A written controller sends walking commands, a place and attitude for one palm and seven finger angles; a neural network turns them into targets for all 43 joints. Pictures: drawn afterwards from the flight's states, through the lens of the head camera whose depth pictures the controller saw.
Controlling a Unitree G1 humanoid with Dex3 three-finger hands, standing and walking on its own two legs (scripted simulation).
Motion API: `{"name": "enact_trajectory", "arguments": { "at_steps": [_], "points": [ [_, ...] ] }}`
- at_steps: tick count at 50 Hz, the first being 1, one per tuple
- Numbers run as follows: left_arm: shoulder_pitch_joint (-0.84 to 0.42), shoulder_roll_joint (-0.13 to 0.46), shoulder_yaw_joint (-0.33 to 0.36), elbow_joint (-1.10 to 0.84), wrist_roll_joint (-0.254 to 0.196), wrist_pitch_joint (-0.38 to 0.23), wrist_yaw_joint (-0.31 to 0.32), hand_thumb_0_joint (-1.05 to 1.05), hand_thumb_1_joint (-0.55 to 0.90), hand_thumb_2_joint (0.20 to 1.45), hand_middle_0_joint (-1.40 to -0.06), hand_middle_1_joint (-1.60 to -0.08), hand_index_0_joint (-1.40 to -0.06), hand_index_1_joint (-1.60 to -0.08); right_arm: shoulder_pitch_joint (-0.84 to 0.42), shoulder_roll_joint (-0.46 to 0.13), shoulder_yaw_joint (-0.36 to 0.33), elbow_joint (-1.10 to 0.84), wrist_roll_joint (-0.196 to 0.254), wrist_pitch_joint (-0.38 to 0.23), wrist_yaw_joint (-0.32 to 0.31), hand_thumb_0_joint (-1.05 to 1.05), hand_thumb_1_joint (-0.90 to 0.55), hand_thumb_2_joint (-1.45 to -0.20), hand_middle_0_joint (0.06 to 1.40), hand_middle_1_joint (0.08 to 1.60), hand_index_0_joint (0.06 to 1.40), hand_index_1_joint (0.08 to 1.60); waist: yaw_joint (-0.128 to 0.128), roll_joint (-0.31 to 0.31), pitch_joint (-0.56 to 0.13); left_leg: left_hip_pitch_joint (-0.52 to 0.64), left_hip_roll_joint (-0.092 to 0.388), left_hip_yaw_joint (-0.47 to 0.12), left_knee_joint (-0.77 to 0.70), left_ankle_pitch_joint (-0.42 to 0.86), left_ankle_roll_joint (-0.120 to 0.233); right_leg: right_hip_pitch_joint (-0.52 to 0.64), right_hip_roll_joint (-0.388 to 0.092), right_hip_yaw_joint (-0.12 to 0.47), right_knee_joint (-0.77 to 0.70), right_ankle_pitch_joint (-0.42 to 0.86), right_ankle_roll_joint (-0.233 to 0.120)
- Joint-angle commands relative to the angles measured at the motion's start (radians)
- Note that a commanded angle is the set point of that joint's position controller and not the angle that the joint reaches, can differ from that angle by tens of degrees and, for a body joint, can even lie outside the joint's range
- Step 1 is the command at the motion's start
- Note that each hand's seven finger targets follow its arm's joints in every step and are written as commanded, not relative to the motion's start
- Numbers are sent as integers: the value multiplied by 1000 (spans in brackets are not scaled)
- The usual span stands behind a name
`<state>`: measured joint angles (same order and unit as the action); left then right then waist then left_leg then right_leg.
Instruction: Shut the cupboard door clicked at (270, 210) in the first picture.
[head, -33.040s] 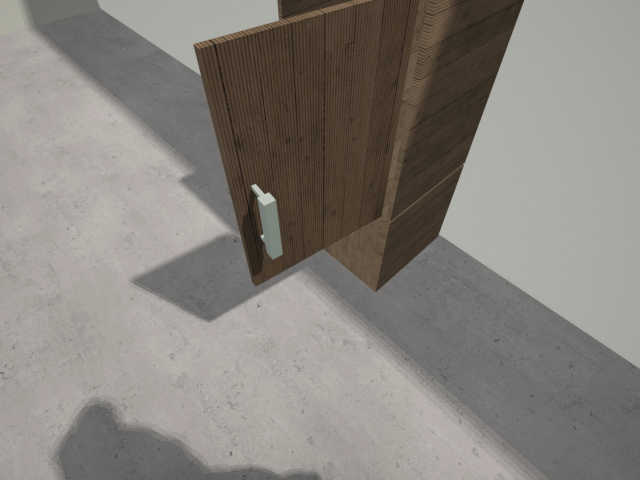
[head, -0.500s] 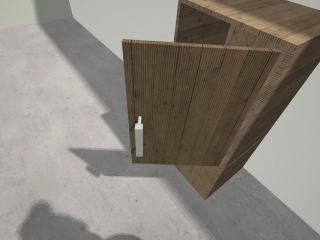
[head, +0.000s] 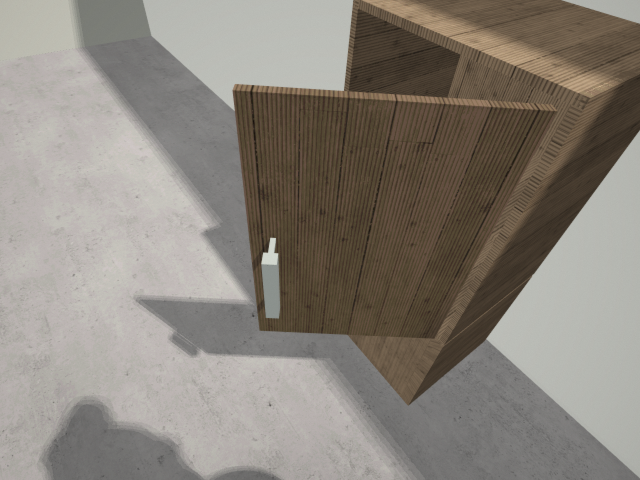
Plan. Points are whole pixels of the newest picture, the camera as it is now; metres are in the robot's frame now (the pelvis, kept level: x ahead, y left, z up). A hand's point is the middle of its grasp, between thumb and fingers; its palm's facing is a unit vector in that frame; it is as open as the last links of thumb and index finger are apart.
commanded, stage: look again from close up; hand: left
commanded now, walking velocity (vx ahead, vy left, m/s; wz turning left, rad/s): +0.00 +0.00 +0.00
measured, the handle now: (272, 278) +0.48 +0.11 -0.11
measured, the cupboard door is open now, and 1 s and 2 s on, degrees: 52 52 52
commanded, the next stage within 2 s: shuffle to correct the standing spot in 0.10 s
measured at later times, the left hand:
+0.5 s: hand out of the picture +0.01 +0.14 -0.18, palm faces +0.02 -0.99 -0.17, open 7.3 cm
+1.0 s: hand out of the picture +0.07 +0.09 -0.19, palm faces +0.06 -0.98 -0.18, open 7.3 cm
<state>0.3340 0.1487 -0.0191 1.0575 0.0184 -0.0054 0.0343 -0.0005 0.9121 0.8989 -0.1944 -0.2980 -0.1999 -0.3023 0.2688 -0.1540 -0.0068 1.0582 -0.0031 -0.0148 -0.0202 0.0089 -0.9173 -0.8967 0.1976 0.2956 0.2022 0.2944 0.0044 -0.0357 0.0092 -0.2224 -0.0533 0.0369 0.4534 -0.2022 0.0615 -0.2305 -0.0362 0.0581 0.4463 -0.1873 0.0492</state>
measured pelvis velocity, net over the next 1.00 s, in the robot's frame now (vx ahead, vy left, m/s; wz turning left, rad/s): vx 0.06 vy -0.08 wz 0.02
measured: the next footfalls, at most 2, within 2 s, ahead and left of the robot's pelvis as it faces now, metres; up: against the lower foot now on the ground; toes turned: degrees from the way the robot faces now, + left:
none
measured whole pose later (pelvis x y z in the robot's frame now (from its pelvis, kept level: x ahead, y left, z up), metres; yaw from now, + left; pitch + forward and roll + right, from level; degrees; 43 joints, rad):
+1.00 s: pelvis +0.06 -0.08 -0.01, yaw +1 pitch +0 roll -1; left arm 0.29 0.16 0.03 1.00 0.02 -0.01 0.03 0.01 0.92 0.90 -0.19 -0.30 -0.20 -0.30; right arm 0.21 -0.14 -0.04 1.03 0.00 0.01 -0.05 0.01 -0.92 -0.90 0.20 0.30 0.20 0.29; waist 0.00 -0.02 0.05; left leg -0.25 0.05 0.03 0.61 -0.38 -0.01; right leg -0.24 0.02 -0.06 0.57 -0.32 -0.04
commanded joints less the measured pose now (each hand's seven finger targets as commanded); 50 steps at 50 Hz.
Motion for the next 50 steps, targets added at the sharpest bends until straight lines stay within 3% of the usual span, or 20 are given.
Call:
{"name": "enact_trajectory", "arguments": {
  "at_steps": [1,9,13,17,21,26,29,30,32,34,35,37,38,39,41,42,43,44,47,50],
  "points": [
    [58,97,18,-34,0,-15,9,0,900,900,-200,-300,-200,-300,38,-107,-15,-32,-3,-14,-1,0,-900,-900,200,300,200,300,-3,36,60,-52,131,-138,-149,-81,-31,-5,-49,59,-76,-1,-71],
    [38,104,21,-38,-2,-15,8,0,900,900,-200,-300,-200,-300,48,-104,-13,-16,-3,-14,-2,0,-900,-900,200,300,200,300,-2,23,55,-51,131,-135,-146,-60,-33,14,-50,56,-82,-1,-73],
    [46,99,26,-37,-1,-10,3,0,900,900,-200,-300,-200,-300,59,-105,-18,-7,-8,-9,-4,0,-900,-900,200,300,200,300,-4,8,68,-62,152,-154,-158,-180,-26,0,-29,34,-70,-75,-70],
    [59,92,39,-52,6,5,-7,0,900,900,-200,-300,-200,-300,52,-135,-35,-17,-17,3,-7,0,-900,-900,200,300,200,300,-7,78,98,-97,203,-210,-201,-342,-2,-57,6,-5,4,-150,-71],
    [87,85,53,-74,13,12,-20,0,900,900,-200,-300,-200,-300,50,-151,-51,-38,-20,4,-17,0,-900,-900,200,300,200,300,0,95,89,-112,235,-231,-181,-336,25,-65,18,-13,43,-129,-77],
    [122,98,66,-90,12,11,-25,0,900,900,-200,-300,-200,-300,55,-124,-52,-56,-21,2,-26,0,-900,-900,200,300,200,300,3,11,59,-115,181,-133,-28,-200,5,-50,-21,71,-21,-95,-104],
    [146,131,75,-86,10,11,-21,0,900,900,-200,-300,-200,-300,61,-71,-37,-59,-18,1,-31,0,-900,-900,200,300,200,300,0,-152,29,-159,76,28,200,-166,-36,6,-117,205,-113,8,-167],
    [146,136,78,-88,10,13,-18,0,900,900,-200,-300,-200,-300,52,-60,-33,-63,-17,1,-33,0,-900,-900,200,300,200,300,3,-180,26,-176,63,33,266,-218,-43,19,-145,240,-124,87,-207],
    [128,124,80,-94,10,20,-13,0,900,900,-200,-300,-200,-300,32,-59,-32,-66,-12,0,-36,0,-900,-900,200,300,200,300,0,-118,18,-175,82,21,265,-253,-43,45,-148,211,-83,259,-254],
    [97,117,80,-102,7,28,-10,0,900,900,-200,-300,-200,-300,67,-53,-30,-43,-10,-3,-39,0,-900,-900,200,300,200,300,-26,-80,0,-68,103,21,101,-131,-41,14,-115,148,-9,302,-220],
    [82,101,77,-111,3,33,-13,0,900,900,-200,-300,-200,-300,91,-73,-34,-25,-13,-6,-43,0,-900,-900,200,300,200,300,-39,-5,1,47,152,-18,-1,2,-24,-69,-66,91,45,247,-174],
    [80,63,70,-122,6,25,-17,0,900,900,-200,-300,-200,-300,117,-170,-53,-15,-24,-3,-47,0,-900,-900,200,300,200,300,-37,315,11,126,403,-285,-100,334,99,-206,52,-70,257,-121,-73],
    [57,74,73,-127,7,27,-11,0,900,900,-200,-300,-200,-300,99,-164,-49,-18,-25,-2,-50,0,-900,-900,200,300,200,300,-34,357,67,81,441,-303,-111,479,146,-218,38,-52,339,-302,-65],
    [50,73,77,-123,2,29,-11,0,900,900,-200,-300,-200,-300,61,-148,-43,-34,-27,-1,-50,0,-900,-900,200,300,200,300,-20,309,79,26,423,-263,-98,530,149,-180,19,-34,340,-343,-65],
    [105,41,72,-96,2,16,-16,0,900,900,-200,-300,-200,-300,-11,-149,-42,-56,-26,0,-46,0,-900,-900,200,300,200,300,26,196,35,39,324,-139,20,587,83,-55,15,-75,122,-137,-58],
    [135,53,72,-82,5,6,-15,0,900,900,-200,-300,-200,-300,-10,-146,-46,-62,-19,1,-43,0,-900,-900,200,300,200,300,30,128,0,39,253,-81,93,500,30,10,11,-67,11,102,-52],
    [135,93,74,-79,7,-6,-9,0,900,900,-200,-300,-200,-300,13,-109,-45,-68,-10,0,-42,0,-900,-900,200,300,200,300,13,-1,-18,-16,178,-22,146,321,-23,85,-51,20,-5,426,-63],
    [117,126,72,-74,4,-10,-4,0,900,900,-200,-300,-200,-300,32,-85,-41,-73,-3,1,-35,0,-900,-900,200,300,200,300,-6,-49,-41,-56,128,17,144,98,-55,113,-145,64,22,625,-100],
    [78,141,65,-74,-1,-19,11,0,900,900,-200,-300,-200,-300,14,-32,-36,-63,2,19,-28,0,-900,-900,200,300,200,300,0,-137,-45,-93,88,11,190,-214,-73,142,-210,127,-3,823,-140],
    [32,132,59,-80,-1,-18,18,0,900,900,-200,-300,-200,-300,27,-29,-33,-46,3,20,-25,0,-900,-900,200,300,200,300,-13,-109,-42,-51,100,-6,92,-119,-71,141,-198,99,25,803,-157]
  ]
}}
